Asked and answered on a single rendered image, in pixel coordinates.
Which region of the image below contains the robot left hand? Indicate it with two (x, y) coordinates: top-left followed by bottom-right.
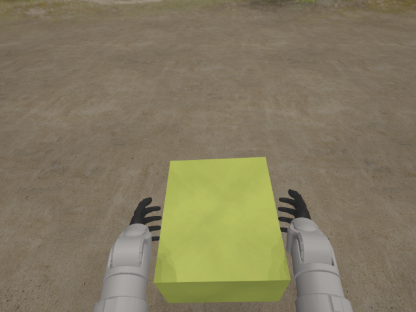
(130, 197), (162, 241)

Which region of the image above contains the carton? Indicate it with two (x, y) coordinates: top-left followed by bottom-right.
(153, 157), (291, 303)

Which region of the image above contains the robot right forearm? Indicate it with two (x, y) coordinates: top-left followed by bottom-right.
(286, 217), (353, 312)

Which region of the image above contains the robot left forearm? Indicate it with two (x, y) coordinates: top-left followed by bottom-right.
(93, 224), (152, 312)

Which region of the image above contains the robot right hand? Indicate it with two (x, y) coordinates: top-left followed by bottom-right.
(278, 189), (311, 233)

